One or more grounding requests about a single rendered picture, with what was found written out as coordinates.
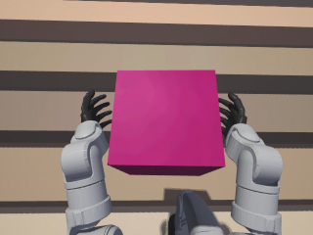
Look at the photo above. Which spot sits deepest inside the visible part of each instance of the carton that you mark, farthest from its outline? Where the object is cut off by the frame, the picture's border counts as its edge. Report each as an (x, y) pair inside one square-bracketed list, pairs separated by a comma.
[(166, 122)]

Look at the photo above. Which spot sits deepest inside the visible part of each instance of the left robot hand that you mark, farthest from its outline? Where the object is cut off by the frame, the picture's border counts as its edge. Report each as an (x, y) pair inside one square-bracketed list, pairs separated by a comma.
[(88, 112)]

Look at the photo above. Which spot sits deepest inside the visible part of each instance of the robot right forearm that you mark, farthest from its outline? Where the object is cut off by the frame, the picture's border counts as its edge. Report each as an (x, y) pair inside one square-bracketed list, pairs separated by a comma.
[(258, 179)]

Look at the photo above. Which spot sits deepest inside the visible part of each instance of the right robot shin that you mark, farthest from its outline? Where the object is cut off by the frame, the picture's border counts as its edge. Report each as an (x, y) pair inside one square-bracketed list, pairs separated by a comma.
[(181, 226)]

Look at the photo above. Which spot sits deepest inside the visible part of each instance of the robot left forearm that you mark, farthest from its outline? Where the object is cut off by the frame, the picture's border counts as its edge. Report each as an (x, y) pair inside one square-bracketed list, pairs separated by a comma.
[(84, 177)]

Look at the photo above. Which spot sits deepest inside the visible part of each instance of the left robot upper arm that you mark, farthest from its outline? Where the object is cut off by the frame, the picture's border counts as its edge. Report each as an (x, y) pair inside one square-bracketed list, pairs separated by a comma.
[(101, 230)]

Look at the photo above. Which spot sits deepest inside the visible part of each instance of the right robot hand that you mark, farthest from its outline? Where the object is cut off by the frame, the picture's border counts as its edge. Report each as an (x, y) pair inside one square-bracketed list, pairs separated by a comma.
[(237, 114)]

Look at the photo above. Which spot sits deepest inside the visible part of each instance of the robot right thigh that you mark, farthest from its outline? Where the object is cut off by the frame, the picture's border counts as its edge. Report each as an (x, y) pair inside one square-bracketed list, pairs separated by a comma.
[(199, 217)]

